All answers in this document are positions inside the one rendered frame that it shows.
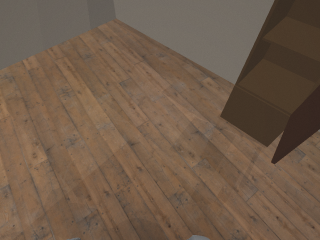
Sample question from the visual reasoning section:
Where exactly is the cupboard door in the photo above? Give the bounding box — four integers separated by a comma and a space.
271, 85, 320, 164

